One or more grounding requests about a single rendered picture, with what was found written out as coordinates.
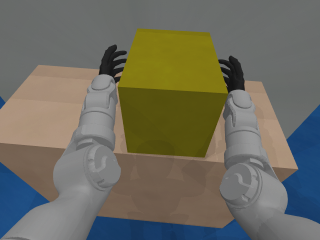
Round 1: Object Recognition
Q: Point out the robot right hand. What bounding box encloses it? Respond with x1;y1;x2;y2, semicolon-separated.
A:
218;55;245;93

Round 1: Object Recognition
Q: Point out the robot right forearm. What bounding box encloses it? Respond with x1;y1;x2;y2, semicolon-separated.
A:
222;89;279;181

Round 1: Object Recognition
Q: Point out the robot left upper arm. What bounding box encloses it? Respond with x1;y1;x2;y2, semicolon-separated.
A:
0;144;121;240

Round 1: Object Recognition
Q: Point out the robot left hand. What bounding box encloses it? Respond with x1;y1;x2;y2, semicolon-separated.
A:
98;44;127;84

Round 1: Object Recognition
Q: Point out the pedestal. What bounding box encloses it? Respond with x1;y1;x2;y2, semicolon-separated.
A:
0;65;298;229

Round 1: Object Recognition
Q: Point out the robot right upper arm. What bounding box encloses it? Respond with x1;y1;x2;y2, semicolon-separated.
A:
219;163;320;240

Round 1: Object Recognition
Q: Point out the robot left forearm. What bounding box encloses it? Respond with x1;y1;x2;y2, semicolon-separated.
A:
61;74;118;157

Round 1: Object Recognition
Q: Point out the carton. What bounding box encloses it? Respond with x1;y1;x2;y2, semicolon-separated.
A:
117;28;229;158

